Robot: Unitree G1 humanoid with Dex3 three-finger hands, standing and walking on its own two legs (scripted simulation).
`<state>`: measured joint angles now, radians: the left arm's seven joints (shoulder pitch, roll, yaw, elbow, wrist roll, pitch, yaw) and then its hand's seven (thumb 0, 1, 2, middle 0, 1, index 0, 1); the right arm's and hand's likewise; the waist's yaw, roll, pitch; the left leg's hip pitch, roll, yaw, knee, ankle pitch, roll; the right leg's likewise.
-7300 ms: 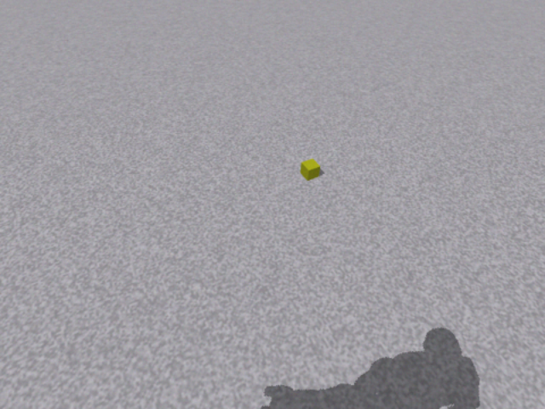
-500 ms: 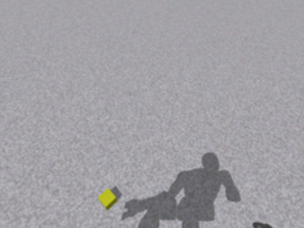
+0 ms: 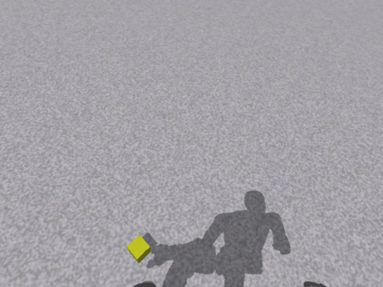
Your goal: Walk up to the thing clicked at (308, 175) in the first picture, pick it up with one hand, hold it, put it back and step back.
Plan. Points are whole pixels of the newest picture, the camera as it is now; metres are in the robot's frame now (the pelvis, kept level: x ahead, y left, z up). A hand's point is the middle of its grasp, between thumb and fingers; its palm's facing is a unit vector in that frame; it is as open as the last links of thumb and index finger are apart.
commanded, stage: walk up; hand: left
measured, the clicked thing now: (139, 249) +0.40 +0.20 -0.72
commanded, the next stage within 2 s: stand in 1.82 s
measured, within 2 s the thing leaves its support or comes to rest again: neither
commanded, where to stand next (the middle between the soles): +0.03 -0.04 m, yaw -1 degrees
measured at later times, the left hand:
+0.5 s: hand out of the picture +0.04 +0.24 -0.15, palm faces -0.05 -0.92 -0.38, open 7.4 cm
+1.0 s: hand out of the picture +0.00 +0.24 -0.13, palm faces +0.03 -0.92 -0.39, open 7.4 cm
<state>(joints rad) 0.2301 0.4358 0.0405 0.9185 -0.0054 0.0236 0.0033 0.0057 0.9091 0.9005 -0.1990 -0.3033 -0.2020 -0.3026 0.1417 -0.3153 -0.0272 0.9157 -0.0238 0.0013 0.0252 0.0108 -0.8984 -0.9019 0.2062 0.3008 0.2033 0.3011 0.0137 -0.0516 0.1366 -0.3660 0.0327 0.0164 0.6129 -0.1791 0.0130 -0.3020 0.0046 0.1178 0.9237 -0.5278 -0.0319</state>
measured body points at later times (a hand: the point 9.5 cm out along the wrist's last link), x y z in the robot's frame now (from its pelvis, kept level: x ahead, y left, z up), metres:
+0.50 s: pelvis -0.04 -0.03 +0.00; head +0.01 -0.03 +0.44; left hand +0.04 +0.29 -0.12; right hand +0.02 -0.35 -0.12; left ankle -0.06 +0.07 -0.72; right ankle -0.03 -0.14 -0.72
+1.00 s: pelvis -0.06 -0.03 +0.01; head -0.07 -0.04 +0.46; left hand +0.00 +0.29 -0.10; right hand +0.03 -0.35 -0.11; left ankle -0.06 +0.08 -0.72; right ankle -0.04 -0.18 -0.72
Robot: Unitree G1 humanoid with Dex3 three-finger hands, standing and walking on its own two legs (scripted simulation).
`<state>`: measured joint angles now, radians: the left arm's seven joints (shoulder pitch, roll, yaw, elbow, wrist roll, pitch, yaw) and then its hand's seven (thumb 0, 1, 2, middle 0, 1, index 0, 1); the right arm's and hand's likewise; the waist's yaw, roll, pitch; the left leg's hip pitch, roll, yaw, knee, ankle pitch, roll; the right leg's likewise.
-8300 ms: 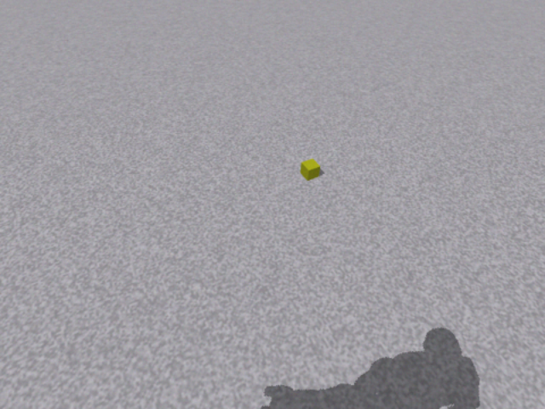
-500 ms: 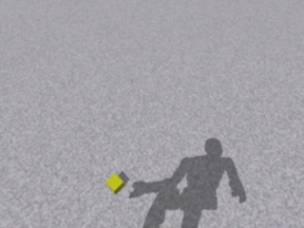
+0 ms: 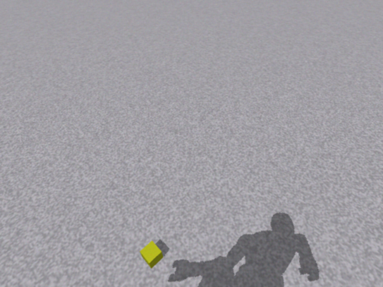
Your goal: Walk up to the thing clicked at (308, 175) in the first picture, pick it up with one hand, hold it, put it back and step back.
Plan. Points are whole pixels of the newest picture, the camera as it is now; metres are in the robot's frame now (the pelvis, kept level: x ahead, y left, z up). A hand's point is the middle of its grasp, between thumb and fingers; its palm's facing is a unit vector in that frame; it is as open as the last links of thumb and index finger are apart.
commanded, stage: walk up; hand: left
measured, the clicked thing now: (151, 254) +0.47 +0.22 -0.73
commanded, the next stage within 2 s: stand in 0.82 s
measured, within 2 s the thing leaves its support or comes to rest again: neither
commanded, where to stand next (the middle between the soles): +0.09 -0.01 m, yaw -3 degrees
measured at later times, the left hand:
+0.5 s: hand out of the picture +0.13 +0.26 -0.14, palm faces -0.03 -0.93 -0.38, open 7.3 cm
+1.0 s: hand out of the picture +0.12 +0.25 -0.14, palm faces -0.06 -0.93 -0.35, open 7.3 cm
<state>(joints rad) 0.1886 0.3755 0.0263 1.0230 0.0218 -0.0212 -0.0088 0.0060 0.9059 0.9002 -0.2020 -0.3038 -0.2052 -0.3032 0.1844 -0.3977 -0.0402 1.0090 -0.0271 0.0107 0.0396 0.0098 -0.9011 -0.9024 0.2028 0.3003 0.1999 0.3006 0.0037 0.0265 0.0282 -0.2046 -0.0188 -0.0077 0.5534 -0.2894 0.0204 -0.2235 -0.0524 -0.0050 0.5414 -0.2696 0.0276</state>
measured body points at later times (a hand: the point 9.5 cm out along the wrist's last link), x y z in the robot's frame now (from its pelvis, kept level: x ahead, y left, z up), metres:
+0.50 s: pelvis +0.04 +0.00 +0.01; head +0.04 +0.00 +0.46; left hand +0.13 +0.31 -0.11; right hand +0.13 -0.30 -0.12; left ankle +0.01 +0.11 -0.73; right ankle +0.02 -0.15 -0.73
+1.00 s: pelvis +0.02 -0.01 +0.02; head +0.04 +0.00 +0.46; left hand +0.12 +0.30 -0.12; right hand +0.10 -0.31 -0.12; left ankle +0.01 +0.11 -0.73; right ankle +0.02 -0.15 -0.73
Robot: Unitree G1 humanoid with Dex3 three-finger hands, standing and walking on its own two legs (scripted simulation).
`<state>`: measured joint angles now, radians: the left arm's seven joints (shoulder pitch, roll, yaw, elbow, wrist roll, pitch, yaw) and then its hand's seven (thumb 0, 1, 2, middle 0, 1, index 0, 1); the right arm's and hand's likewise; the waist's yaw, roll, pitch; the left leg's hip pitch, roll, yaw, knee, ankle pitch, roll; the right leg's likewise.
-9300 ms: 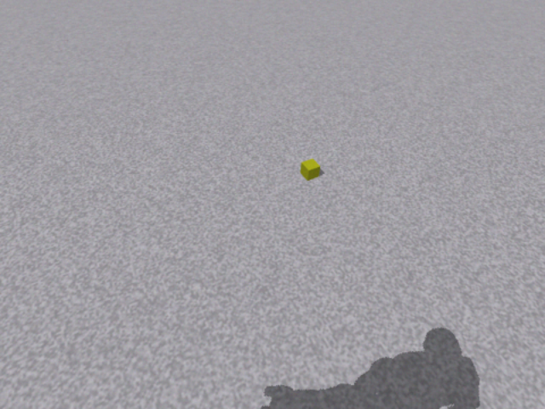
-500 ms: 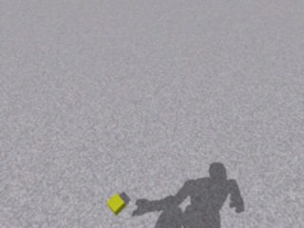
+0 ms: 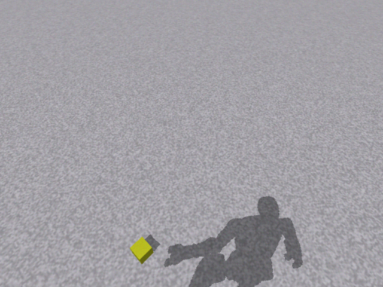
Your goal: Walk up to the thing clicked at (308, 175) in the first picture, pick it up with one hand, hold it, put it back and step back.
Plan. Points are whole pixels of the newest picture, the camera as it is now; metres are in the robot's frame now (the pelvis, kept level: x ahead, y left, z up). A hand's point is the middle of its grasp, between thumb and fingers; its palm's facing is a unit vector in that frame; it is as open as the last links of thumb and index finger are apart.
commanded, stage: stand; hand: left
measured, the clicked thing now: (141, 250) +0.44 +0.24 -0.74
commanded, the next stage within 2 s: walk up in 1.92 s
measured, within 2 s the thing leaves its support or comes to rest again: neither
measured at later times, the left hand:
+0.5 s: hand out of the picture +0.03 +0.24 -0.16, palm faces -0.03 -0.94 -0.35, open 7.3 cm
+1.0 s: hand out of the picture +0.07 +0.23 -0.15, palm faces -0.03 -0.94 -0.34, open 7.3 cm
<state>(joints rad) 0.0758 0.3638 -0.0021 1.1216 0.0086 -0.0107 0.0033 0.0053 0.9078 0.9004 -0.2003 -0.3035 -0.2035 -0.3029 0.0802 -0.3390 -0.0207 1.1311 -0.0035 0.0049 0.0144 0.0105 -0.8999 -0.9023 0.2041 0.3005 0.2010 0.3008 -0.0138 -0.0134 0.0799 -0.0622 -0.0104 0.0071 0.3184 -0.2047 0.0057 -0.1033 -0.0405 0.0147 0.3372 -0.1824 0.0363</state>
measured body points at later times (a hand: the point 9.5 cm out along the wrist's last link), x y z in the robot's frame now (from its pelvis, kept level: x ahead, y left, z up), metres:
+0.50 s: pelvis -0.02 -0.02 +0.00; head -0.01 -0.01 +0.45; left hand +0.04 +0.29 -0.13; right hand +0.04 -0.32 -0.14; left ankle -0.02 +0.11 -0.75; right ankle +0.00 -0.14 -0.75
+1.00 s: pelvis -0.01 -0.02 +0.00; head +0.00 -0.02 +0.45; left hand +0.07 +0.28 -0.13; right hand +0.07 -0.32 -0.13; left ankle -0.02 +0.11 -0.75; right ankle +0.00 -0.14 -0.75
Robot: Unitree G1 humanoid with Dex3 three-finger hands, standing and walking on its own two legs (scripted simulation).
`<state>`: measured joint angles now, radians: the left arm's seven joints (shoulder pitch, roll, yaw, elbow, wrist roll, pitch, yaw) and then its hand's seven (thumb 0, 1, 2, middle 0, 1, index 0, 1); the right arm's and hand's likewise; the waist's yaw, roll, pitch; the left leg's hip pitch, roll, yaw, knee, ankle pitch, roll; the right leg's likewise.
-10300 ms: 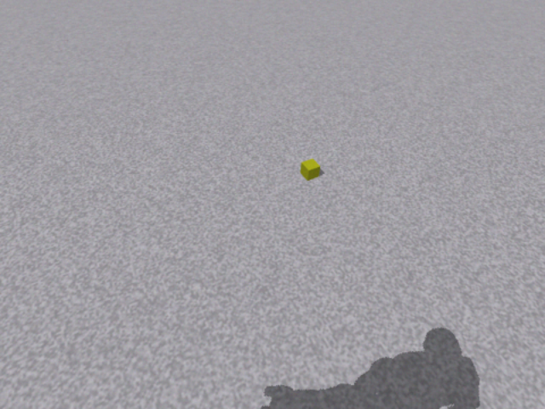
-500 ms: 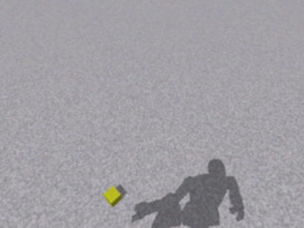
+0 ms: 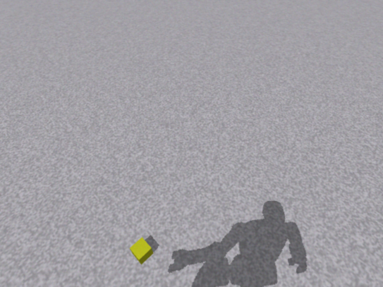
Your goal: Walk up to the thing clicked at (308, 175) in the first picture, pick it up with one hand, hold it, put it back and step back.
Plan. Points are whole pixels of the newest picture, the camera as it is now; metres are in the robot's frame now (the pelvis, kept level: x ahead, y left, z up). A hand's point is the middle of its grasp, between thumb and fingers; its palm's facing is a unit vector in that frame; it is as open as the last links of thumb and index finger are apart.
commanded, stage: stand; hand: left
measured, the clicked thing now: (141, 250) +0.45 +0.25 -0.75
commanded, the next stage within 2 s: walk up in 0.92 s
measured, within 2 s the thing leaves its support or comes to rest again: neither
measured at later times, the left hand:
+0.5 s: hand out of the picture +0.09 +0.25 -0.15, palm faces -0.03 -0.94 -0.35, open 7.3 cm
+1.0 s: hand out of the picture +0.07 +0.26 -0.16, palm faces +0.00 -0.94 -0.35, open 7.3 cm
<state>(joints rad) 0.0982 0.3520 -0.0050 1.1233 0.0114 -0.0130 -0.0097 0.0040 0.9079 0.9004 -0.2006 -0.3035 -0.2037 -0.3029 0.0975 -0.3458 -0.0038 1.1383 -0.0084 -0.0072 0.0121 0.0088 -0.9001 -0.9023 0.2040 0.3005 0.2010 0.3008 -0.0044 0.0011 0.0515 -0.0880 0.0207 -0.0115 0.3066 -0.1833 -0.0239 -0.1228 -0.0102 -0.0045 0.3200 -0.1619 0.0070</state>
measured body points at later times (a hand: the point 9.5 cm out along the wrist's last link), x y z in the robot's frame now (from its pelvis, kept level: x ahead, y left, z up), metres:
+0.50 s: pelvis +0.01 +0.00 +0.00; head +0.01 +0.00 +0.45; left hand +0.09 +0.30 -0.13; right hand +0.08 -0.30 -0.13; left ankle -0.01 +0.13 -0.75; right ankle +0.01 -0.12 -0.75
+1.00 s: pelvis -0.01 +0.00 +0.00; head +0.02 +0.00 +0.44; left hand +0.07 +0.31 -0.13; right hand +0.07 -0.31 -0.14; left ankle -0.01 +0.13 -0.75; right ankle +0.01 -0.12 -0.75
